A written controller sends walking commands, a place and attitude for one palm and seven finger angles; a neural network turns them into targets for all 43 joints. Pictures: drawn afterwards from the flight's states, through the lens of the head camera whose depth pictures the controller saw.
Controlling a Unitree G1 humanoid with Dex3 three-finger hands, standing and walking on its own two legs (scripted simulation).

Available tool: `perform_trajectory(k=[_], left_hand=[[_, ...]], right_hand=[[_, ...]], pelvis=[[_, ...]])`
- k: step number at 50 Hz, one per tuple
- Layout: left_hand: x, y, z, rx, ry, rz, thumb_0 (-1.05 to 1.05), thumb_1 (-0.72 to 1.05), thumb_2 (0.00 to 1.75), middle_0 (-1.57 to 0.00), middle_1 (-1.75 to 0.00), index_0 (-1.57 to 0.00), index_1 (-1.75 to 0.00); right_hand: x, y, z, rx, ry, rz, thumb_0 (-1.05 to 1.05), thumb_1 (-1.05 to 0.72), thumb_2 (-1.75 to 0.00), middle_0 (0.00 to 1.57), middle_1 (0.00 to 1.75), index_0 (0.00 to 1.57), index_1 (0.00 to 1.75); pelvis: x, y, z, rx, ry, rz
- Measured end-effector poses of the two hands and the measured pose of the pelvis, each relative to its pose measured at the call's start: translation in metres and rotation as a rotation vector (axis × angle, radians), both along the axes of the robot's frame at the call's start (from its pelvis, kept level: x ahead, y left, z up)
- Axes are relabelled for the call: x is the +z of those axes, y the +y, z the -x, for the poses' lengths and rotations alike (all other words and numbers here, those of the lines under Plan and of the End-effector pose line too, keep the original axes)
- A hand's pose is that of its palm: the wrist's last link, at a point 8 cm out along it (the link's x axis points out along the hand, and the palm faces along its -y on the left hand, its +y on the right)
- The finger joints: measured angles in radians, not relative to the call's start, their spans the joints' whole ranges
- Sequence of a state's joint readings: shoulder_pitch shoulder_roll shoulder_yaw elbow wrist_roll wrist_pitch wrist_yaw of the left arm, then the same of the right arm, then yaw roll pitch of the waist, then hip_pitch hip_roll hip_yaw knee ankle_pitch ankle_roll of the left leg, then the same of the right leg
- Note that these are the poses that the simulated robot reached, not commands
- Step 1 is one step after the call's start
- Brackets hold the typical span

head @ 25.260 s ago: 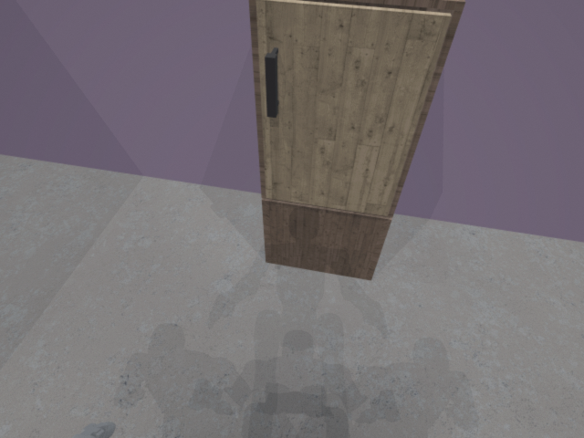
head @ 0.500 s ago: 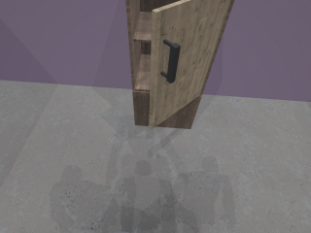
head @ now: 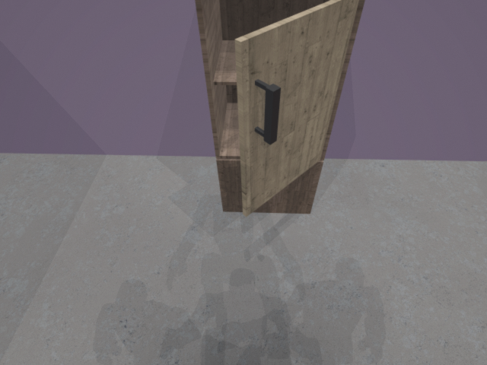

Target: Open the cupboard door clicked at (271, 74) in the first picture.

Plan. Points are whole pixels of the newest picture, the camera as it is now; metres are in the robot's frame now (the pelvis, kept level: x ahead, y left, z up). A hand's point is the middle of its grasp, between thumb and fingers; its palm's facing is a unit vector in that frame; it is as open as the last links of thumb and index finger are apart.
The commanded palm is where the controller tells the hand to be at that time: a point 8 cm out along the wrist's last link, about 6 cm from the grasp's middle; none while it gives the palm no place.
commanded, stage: let the arm hang, fingers relaxed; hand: left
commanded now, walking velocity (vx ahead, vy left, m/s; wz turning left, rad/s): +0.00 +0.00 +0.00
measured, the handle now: (265, 112) +0.64 -0.01 +0.06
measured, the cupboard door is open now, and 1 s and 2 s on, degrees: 45 45 45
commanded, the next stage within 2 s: look to check the result in 0.22 s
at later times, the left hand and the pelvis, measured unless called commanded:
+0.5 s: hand out of the picture +0.12 +0.24 -0.15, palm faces -0.03 -0.94 -0.35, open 7.4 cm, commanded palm none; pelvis +0.03 -0.01 +0.01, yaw -1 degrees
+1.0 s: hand out of the picture +0.11 +0.22 -0.15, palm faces -0.03 -0.94 -0.33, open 7.4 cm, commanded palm none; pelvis +0.04 -0.02 +0.00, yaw -2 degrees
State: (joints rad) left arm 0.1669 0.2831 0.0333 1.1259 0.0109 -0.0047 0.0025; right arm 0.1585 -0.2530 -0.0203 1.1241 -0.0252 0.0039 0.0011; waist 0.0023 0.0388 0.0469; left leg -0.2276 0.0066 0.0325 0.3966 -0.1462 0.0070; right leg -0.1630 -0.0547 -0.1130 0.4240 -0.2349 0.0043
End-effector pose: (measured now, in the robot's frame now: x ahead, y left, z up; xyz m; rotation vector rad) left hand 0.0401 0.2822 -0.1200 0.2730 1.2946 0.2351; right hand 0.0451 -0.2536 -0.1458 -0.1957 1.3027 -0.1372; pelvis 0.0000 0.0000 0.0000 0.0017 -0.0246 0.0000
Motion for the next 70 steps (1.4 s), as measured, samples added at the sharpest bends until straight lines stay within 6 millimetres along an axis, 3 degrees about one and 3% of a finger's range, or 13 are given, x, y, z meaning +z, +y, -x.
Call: perform_trajectory(k=[7, 14, 29, 48, 54, 62, 67, 70], left_hand=[[0.007, -0.003, -0.048, -0.054, -0.090, 0.001, 0.01, 0.90, 0.90, -0.20, -0.30, -0.20, -0.30], [0.011, -0.004, -0.071, -0.080, -0.106, -0.004, 0.01, 0.90, 0.90, -0.20, -0.30, -0.20, -0.30], [0.011, -0.002, -0.067, -0.061, -0.035, -0.028, 0.01, 0.90, 0.90, -0.20, -0.30, -0.20, -0.30], [0.005, -0.017, -0.069, -0.053, -0.024, -0.005, 0.01, 0.90, 0.90, -0.20, -0.30, -0.20, -0.30], [-0.006, -0.030, -0.067, -0.072, 0.014, 0.022, 0.01, 0.90, 0.90, -0.20, -0.30, -0.20, -0.30], [-0.024, -0.049, -0.068, -0.140, 0.046, 0.077, 0.01, 0.90, 0.90, -0.20, -0.30, -0.20, -0.30], [-0.023, -0.066, -0.079, -0.180, 0.019, 0.069, 0.01, 0.90, 0.90, -0.20, -0.30, -0.20, -0.30], [-0.020, -0.074, -0.080, -0.200, -0.009, 0.051, 0.01, 0.90, 0.90, -0.20, -0.30, -0.20, -0.30]], right_hand=[[0.012, -0.023, -0.028, 0.013, -0.052, 0.052, 0.01, -0.90, -0.90, 0.20, 0.30, 0.20, 0.30], [0.020, -0.041, -0.043, 0.019, -0.063, 0.088, 0.01, -0.90, -0.90, 0.20, 0.30, 0.20, 0.30], [0.017, -0.046, -0.053, 0.028, -0.024, 0.083, 0.01, -0.90, -0.90, 0.20, 0.30, 0.20, 0.30], [0.016, -0.043, -0.059, 0.010, -0.031, 0.073, 0.01, -0.90, -0.90, 0.20, 0.30, 0.20, 0.30], [0.010, -0.032, -0.044, -0.058, -0.034, 0.061, 0.01, -0.90, -0.90, 0.20, 0.30, 0.20, 0.30], [-0.005, -0.015, 0.007, -0.169, 0.004, 0.029, 0.01, -0.90, -0.90, 0.20, 0.30, 0.20, 0.30], [-0.021, -0.018, 0.044, -0.217, 0.048, -0.005, 0.01, -0.90, -0.90, 0.20, 0.30, 0.20, 0.30], [-0.028, -0.026, 0.056, -0.256, 0.079, -0.018, 0.01, -0.90, -0.90, 0.20, 0.30, 0.20, 0.30]], pelvis=[[0.002, -0.002, -0.008, -0.003, 0.001, -0.001], [0.004, -0.005, -0.016, -0.006, 0.007, -0.002], [0.006, -0.013, -0.034, -0.009, 0.014, -0.004], [0.006, -0.017, -0.043, -0.025, 0.014, -0.004], [0.001, -0.016, -0.040, -0.082, 0.018, 0.000], [-0.010, -0.015, -0.028, -0.164, 0.022, -0.020], [-0.018, -0.026, -0.019, -0.206, 0.015, -0.033], [-0.021, -0.032, -0.013, -0.221, 0.018, -0.028]])
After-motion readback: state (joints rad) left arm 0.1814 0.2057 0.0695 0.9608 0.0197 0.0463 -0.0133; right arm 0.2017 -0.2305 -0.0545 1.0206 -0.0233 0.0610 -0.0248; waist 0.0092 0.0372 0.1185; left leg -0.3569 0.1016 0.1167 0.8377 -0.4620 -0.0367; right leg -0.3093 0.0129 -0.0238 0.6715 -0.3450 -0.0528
